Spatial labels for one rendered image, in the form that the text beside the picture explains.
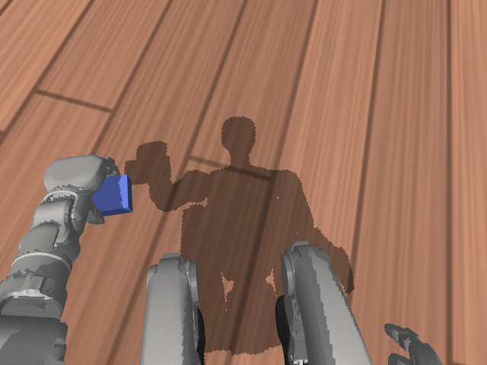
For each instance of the right robot hand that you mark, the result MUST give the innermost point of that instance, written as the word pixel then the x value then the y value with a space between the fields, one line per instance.
pixel 419 353

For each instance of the right robot foot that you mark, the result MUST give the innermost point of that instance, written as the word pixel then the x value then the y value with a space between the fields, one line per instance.
pixel 283 329

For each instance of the left robot arm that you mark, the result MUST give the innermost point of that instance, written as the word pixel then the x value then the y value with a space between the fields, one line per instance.
pixel 33 296

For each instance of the left robot hand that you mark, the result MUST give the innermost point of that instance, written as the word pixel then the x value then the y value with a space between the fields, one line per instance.
pixel 85 173

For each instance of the small box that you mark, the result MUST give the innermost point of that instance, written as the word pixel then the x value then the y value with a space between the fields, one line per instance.
pixel 114 196

